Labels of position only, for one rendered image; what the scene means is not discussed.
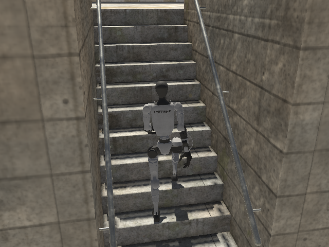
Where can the stairs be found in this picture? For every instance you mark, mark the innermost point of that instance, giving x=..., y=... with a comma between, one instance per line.
x=142, y=47

